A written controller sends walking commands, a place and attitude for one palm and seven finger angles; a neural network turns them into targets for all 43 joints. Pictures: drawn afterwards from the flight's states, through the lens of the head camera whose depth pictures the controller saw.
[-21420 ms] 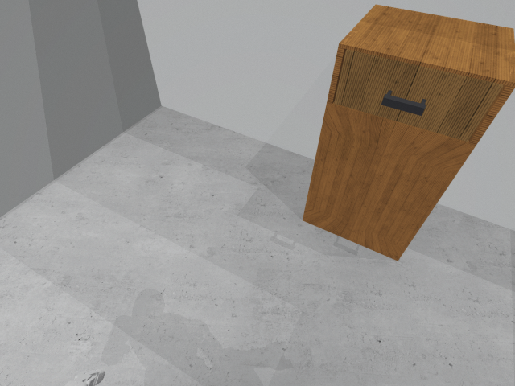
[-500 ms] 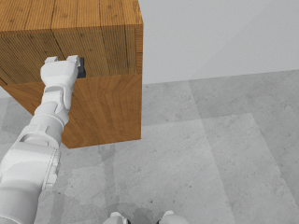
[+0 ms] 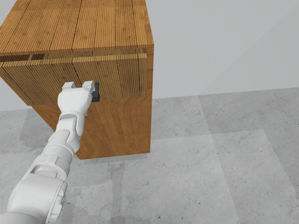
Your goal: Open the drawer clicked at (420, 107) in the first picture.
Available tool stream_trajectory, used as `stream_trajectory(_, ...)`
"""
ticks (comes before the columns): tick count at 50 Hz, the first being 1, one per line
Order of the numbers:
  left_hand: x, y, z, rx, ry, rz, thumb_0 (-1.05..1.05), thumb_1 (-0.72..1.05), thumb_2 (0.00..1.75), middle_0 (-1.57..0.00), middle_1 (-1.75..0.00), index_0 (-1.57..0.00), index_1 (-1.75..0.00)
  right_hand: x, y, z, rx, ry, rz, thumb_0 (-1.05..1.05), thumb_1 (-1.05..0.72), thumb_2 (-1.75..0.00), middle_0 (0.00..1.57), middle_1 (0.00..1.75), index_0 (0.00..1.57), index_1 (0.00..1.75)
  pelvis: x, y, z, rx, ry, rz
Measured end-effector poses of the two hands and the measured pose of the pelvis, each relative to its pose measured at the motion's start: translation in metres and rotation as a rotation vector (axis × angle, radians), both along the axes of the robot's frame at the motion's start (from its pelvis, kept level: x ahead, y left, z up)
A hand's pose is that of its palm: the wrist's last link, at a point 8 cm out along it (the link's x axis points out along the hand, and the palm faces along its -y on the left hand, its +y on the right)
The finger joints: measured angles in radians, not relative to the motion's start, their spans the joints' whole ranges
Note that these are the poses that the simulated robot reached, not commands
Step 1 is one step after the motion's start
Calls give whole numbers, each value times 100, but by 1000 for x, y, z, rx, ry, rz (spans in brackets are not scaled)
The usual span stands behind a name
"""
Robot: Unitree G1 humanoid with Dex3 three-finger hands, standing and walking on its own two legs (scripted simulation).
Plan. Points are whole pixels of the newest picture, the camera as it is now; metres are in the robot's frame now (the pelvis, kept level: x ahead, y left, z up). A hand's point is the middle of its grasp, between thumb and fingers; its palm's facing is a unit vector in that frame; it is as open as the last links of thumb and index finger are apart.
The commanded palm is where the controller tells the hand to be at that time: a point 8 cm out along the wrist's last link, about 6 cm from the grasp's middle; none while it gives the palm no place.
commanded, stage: pull the drawer open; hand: left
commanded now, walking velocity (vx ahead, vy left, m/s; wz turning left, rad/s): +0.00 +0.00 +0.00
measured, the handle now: (80, 92) +0.50 +0.20 +0.03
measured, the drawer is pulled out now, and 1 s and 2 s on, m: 0.04 0.17 0.29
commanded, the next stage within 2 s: none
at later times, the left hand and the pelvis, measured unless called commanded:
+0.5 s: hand (80, 130) +0.38 +0.19 +0.01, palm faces -0.01 -0.06 -1.00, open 5.8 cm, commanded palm +0.35 +0.19 +0.06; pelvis +0.00 -0.02 +0.01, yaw +2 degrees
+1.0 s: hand (78, 151) +0.32 +0.18 +0.01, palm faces +0.00 -0.07 -1.00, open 5.7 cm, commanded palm +0.28 +0.19 +0.06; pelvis -0.01 -0.02 +0.01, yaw +2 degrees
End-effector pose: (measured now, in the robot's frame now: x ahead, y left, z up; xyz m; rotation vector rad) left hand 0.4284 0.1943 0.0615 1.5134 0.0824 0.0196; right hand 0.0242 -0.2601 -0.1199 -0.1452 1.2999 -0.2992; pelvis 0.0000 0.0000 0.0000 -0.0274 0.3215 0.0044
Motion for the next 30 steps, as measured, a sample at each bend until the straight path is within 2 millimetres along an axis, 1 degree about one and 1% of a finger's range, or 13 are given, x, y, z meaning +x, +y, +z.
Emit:
stream_trajectory(8, -25, -1, -1, -5, -11, -1, -1, 68, 81, -30, -135, -39, -134, 37, -3, 4, 9, -81, 40, 1, -90, -89, 21, 30, 20, 30, 3, -4, 4, 7, -33, 6)
stream_trajectory(15, -47, -3, -1, -5, -19, 2, -1, 68, 82, -30, -135, -39, -134, 59, -6, 6, 13, -129, 77, 1, -90, -89, 20, 30, 20, 30, 0, -9, 6, 12, -60, 17)
stream_trajectory(21, -61, -4, -1, -2, -22, 7, -1, 68, 82, -30, -135, -40, -134, 68, -8, 8, 15, -157, 93, 1, -90, -89, 20, 30, 20, 30, -3, -13, 6, 17, -76, 24)
stream_trajectory(30, -83, -6, -1, -3, -23, 21, 0, 68, 81, -30, -135, -40, -134, 71, -8, 8, 27, -182, 97, 1, -90, -89, 20, 30, 20, 30, -7, -17, 8, 23, -100, 22)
